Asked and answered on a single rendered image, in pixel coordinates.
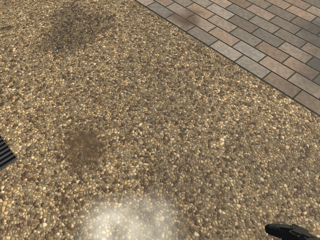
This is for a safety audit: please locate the right robot hand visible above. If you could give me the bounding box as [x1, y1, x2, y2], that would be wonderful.
[265, 223, 320, 240]

